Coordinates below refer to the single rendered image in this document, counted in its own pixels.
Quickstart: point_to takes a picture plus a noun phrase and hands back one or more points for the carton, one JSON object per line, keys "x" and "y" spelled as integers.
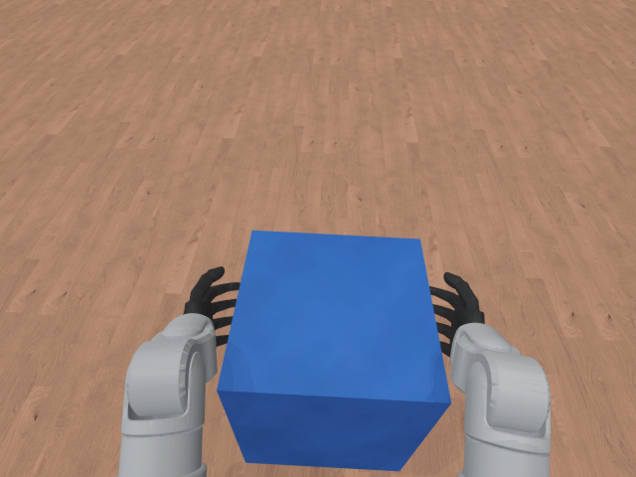
{"x": 333, "y": 357}

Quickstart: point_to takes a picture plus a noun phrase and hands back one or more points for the robot left hand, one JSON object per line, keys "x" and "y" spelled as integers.
{"x": 202, "y": 295}

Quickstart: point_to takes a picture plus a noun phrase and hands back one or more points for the robot right forearm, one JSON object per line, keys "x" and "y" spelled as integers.
{"x": 507, "y": 406}

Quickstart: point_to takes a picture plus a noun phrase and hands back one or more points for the robot right hand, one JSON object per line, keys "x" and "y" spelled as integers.
{"x": 466, "y": 307}

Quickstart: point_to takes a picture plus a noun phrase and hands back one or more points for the robot left forearm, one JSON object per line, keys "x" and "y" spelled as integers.
{"x": 164, "y": 401}

